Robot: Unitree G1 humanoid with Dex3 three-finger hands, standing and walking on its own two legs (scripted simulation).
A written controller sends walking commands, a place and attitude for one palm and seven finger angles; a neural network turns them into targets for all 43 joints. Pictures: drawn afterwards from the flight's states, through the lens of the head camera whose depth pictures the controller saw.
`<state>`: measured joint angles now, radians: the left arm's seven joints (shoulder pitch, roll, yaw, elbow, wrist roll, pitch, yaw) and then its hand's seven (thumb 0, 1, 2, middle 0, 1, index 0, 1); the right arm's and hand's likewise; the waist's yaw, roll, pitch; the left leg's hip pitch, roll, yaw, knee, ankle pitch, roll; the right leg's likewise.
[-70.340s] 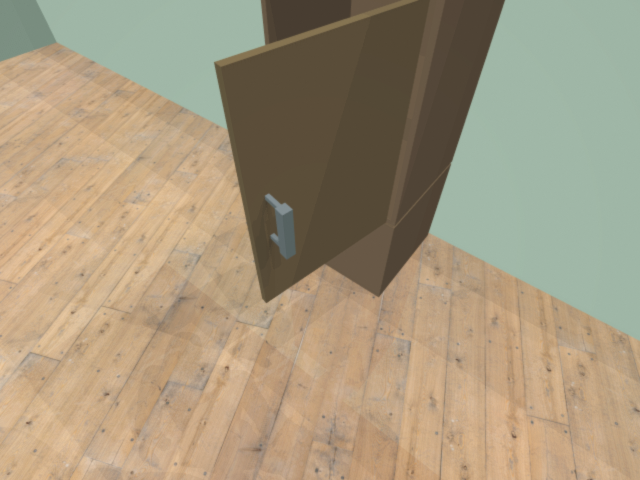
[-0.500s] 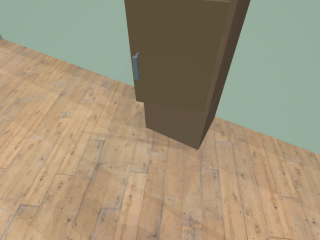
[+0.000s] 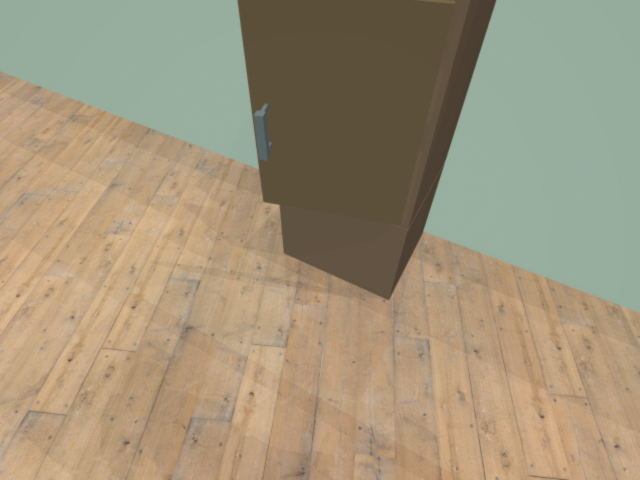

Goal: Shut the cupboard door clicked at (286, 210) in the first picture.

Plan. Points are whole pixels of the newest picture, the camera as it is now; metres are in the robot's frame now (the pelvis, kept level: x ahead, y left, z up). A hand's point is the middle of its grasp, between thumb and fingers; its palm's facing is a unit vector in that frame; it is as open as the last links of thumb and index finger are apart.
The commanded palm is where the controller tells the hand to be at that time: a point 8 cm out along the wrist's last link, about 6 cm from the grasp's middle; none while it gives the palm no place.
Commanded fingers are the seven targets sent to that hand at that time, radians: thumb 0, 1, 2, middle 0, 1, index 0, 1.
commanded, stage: look to check the result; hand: left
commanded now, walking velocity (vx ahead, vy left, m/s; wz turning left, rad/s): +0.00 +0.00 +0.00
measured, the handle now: (265, 131) +0.90 +0.18 -0.08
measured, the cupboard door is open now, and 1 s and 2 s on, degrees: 16 16 16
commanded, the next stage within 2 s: walk to a spot facing it in 0.38 s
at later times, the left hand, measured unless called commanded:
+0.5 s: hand out of the picture +0.06 +0.21 -0.17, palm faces +0.00 -0.96 -0.29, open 7.3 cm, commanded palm none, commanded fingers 0.00 0.90 0.90 -0.20 -0.30 -0.20 -0.30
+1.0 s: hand out of the picture +0.02 +0.22 -0.20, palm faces +0.24 -0.94 -0.25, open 7.3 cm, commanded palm none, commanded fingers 0.00 0.90 0.90 -0.20 -0.30 -0.20 -0.30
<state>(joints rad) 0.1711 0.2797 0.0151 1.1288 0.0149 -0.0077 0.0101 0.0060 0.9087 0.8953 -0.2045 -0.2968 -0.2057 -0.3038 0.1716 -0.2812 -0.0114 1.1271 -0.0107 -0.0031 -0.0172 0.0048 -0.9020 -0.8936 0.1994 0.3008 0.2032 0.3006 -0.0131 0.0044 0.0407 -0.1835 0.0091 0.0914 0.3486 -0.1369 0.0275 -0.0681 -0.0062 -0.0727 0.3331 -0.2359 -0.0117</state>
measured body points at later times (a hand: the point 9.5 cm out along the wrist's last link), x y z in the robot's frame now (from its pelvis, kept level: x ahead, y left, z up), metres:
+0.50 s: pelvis +0.02 -0.01 +0.00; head +0.03 -0.02 +0.45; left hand +0.06 +0.26 -0.14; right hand +0.08 -0.28 -0.15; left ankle +0.04 +0.10 -0.75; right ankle -0.03 -0.11 -0.75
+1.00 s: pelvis +0.01 +0.01 -0.02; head +0.06 +0.02 +0.42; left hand +0.01 +0.27 -0.18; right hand +0.09 -0.22 -0.18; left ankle +0.04 +0.12 -0.75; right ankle -0.01 -0.13 -0.69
